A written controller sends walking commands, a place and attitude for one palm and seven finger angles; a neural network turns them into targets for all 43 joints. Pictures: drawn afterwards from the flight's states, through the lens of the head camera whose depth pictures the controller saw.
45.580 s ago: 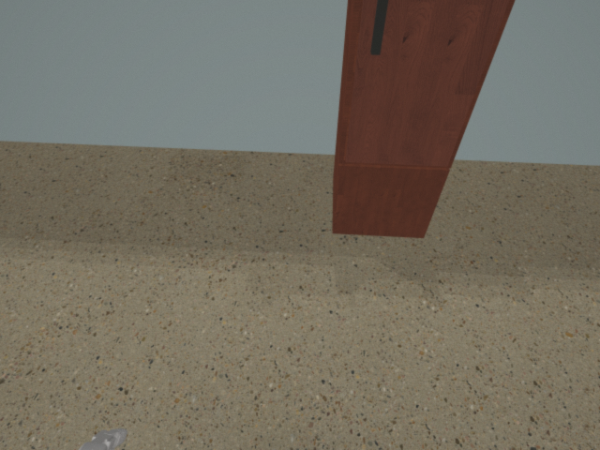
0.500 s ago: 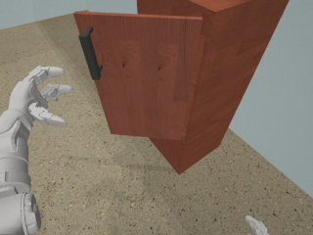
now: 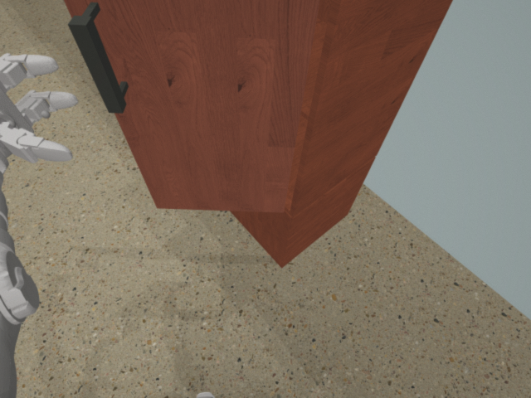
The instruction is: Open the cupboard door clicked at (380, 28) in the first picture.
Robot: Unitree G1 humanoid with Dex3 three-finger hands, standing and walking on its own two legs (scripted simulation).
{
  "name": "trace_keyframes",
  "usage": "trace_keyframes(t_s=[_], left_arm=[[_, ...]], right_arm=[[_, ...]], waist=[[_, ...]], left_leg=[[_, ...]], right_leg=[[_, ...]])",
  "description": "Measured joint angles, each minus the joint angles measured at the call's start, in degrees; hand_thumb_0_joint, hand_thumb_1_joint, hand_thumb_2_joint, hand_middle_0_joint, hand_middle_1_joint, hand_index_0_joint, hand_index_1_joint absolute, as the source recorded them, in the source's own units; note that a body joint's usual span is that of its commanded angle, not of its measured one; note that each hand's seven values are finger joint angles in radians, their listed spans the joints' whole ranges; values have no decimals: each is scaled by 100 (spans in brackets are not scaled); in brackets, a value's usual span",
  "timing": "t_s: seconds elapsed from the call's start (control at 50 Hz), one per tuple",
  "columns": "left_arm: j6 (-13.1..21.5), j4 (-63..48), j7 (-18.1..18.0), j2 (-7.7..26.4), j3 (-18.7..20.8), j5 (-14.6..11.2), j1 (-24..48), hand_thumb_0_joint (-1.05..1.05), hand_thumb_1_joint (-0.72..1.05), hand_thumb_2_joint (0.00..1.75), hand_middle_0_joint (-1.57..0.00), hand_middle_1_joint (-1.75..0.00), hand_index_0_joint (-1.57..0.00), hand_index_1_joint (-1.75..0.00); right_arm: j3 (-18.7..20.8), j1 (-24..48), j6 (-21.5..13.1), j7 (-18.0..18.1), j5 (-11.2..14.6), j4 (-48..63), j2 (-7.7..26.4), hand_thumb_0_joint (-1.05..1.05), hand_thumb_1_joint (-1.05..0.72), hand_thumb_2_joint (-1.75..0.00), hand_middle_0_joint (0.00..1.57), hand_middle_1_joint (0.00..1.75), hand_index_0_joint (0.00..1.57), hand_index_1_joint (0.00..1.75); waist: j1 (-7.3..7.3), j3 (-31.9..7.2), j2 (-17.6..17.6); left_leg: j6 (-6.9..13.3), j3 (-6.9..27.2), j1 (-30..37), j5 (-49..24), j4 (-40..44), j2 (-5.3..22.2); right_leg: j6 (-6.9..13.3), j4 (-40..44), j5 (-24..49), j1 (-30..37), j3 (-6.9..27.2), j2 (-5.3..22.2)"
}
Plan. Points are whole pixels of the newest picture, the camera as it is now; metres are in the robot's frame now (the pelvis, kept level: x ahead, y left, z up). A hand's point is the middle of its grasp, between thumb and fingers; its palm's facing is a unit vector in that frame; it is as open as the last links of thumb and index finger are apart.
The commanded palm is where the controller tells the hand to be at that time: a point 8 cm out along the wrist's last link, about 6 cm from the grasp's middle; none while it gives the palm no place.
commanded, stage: move the hooked fingers beside the handle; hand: left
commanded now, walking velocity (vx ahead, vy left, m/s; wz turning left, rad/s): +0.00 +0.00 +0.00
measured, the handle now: (105, 61) +0.60 +0.23 +0.16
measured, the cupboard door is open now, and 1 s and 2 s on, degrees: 49 49 49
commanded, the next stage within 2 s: none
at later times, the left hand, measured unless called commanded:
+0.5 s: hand (54, 75) +0.55 +0.29 +0.17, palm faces -0.03 -1.00 +0.02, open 14.0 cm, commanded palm +0.54 +0.34 +0.16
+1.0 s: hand (54, 80) +0.54 +0.29 +0.16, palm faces -0.04 -1.00 +0.02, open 14.0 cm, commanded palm +0.53 +0.33 +0.16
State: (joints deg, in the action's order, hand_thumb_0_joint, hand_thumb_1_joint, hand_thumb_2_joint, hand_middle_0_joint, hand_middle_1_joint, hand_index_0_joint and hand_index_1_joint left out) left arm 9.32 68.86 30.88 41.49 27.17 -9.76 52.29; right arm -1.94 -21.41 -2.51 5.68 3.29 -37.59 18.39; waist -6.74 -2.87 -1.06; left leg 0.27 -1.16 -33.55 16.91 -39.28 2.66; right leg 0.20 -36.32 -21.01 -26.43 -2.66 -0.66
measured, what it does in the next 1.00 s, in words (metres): stands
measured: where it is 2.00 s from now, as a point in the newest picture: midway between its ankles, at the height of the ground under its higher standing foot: outside the picture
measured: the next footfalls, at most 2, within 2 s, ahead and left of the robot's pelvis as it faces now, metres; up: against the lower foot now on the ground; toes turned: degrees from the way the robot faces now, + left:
none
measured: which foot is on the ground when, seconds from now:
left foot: down 0.00-1.00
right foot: down 0.00-1.00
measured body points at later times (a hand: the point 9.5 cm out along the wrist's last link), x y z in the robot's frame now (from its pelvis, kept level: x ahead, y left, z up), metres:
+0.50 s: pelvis +0.02 +0.01 -0.01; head +0.15 +0.03 +0.42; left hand +0.54 +0.34 +0.17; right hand -0.04 -0.27 -0.10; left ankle +0.02 +0.12 -0.72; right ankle -0.04 -0.12 -0.72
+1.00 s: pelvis +0.03 +0.02 -0.01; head +0.13 +0.04 +0.43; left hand +0.53 +0.34 +0.17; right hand +0.01 -0.25 -0.11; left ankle +0.02 +0.12 -0.72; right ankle -0.04 -0.12 -0.72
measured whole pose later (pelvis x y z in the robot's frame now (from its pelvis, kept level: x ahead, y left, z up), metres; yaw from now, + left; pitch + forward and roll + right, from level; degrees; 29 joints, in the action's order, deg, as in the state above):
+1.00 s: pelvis +0.03 +0.02 -0.01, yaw -1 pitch +18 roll -4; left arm 8.1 73.5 29.9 47.4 27.8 -4.9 62.1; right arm -2.1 -24.7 4.2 2.9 1.3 -34.5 16.9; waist -10.4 -5.9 -2.1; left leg 1.6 -1.1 -42.4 21.3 -45.2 3.3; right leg -1.2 -37.6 -22.6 -33.2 -2.1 -1.4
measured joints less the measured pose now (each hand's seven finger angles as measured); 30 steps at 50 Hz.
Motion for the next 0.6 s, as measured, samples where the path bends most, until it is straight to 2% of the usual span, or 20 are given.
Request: trace_keyframes(t_s=[0.14, 0.42, 0.52, 0.6], left_arm=[[54, 467, 134, 466, -49, 144, 613, -2, -50, 30, -30, -120, -30, -120], [-8, 1118, 139, 1224, 250, 575, 1411, -2, -50, 30, -30, -120, -30, -120], [13, 1083, 135, 1396, 225, 701, 1572, -2, -50, 30, -30, -120, -30, -120], [-43, 969, 210, 1342, 177, 618, 1546, -2, -50, 30, -30, -120, -30, -119]], right_arm=[[24, -156, 192, 20, 4, -94, 46, 0, -90, -90, 20, 30, 20, 30], [-75, -363, 530, 21, -79, 71, 20, 0, -90, -90, 20, 30, 20, 30], [-102, -465, 614, -14, -128, 115, -51, 0, -90, -90, 20, 30, 20, 30], [-95, -553, 675, -65, -153, 111, -112, 0, -90, -90, 20, 30, 20, 30]], waist=[[-181, 1, 16], [-571, -45, -20], [-610, -86, -41], [-565, -144, -57]], left_leg=[[-15, 55, -406, 66, -194, 59], [48, -13, -974, 268, -503, 151], [80, -26, -1137, 344, -595, 153], [110, -45, -1182, 399, -624, 134]], right_leg=[[15, -99, -25, -353, -40, -62], [-56, -199, -69, -867, 51, -138], [-93, -206, -92, -995, 69, -138], [-124, -188, -115, -1021, 87, -117]])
